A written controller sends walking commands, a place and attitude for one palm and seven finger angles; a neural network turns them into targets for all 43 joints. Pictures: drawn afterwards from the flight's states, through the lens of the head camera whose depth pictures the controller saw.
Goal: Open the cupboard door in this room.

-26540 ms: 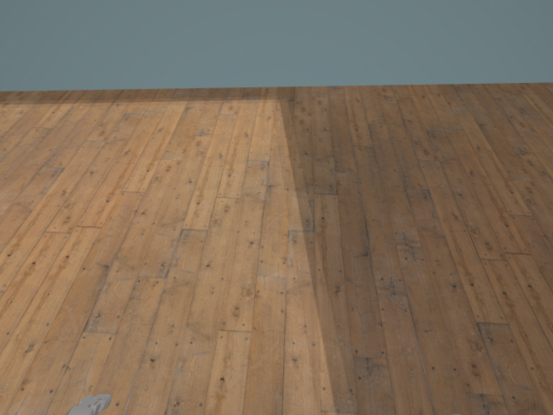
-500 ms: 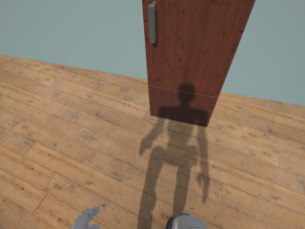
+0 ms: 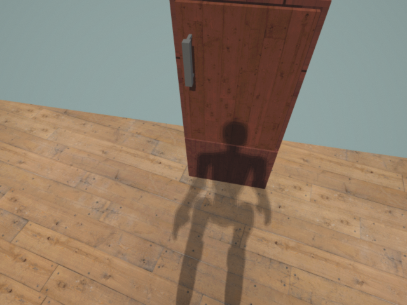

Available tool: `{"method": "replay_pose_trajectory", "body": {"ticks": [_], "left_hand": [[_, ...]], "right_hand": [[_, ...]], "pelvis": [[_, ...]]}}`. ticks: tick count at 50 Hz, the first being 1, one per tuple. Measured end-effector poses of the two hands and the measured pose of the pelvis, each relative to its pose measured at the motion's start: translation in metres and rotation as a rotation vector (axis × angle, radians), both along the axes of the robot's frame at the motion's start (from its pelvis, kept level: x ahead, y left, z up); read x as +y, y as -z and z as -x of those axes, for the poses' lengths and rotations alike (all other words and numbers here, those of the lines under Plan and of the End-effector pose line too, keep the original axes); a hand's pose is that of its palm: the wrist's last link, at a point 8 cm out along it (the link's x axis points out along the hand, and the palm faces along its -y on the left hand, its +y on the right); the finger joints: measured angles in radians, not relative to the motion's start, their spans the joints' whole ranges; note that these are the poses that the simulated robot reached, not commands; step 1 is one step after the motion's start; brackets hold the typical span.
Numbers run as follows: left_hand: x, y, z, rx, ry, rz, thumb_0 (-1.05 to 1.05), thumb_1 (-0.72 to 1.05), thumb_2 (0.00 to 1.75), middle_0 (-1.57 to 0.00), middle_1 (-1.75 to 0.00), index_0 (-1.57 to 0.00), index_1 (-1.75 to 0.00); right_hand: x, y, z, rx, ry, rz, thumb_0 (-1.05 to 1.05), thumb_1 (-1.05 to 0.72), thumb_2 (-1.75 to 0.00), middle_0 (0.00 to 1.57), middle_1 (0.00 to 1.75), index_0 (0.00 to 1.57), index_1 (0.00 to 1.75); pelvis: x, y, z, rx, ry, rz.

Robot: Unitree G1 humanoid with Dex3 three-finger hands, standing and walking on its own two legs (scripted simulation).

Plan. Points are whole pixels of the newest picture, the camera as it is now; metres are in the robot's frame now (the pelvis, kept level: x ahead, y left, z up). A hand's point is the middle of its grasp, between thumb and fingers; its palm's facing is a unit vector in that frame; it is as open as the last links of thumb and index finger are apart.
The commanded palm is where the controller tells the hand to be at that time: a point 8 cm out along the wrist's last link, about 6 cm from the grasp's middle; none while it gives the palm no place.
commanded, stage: take the last steps up to it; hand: left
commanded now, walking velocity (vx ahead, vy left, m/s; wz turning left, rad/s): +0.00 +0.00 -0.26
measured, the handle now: (189, 61) +0.82 +0.16 +0.02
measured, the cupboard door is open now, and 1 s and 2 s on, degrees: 0 0 0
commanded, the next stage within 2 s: come to a stop and stand still in 0.84 s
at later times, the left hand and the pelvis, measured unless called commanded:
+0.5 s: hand (143, 286) +0.17 +0.17 -0.17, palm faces -0.17 -0.96 -0.20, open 7.4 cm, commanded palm none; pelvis +0.07 -0.01 -0.01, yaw -8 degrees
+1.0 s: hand (153, 278) +0.20 +0.16 -0.20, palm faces +0.02 -0.99 -0.16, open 7.3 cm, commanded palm none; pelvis +0.22 -0.01 -0.02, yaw -4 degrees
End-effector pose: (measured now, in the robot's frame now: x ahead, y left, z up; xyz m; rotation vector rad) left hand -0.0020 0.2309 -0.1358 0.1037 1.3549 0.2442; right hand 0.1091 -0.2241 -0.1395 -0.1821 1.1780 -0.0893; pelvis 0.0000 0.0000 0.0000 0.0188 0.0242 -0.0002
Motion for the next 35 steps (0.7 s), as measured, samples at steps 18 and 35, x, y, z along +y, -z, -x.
{"method": "replay_pose_trajectory", "body": {"ticks": [18,35], "left_hand": [[0.039,0.003,-0.088,-0.021,0.177,0.014,0.0,0.91,0.9,-0.2,-0.3,-0.2,-0.29],[-0.055,-0.006,-0.225,-0.204,0.194,-0.009,-0.02,0.95,0.9,-0.2,-0.3,-0.2,-0.3]], "right_hand": [[0.027,-0.008,0.129,0.234,0.24,0.029,0.0,-0.92,-0.9,0.2,0.3,0.2,0.3],[-0.028,0.014,0.074,0.377,0.272,-0.062,0.01,-0.91,-0.9,0.2,0.3,0.2,0.3]], "pelvis": [[0.026,-0.004,-0.037,-0.007,0.105,0.023],[-0.042,0.004,-0.124,-0.031,0.09,0.014]]}}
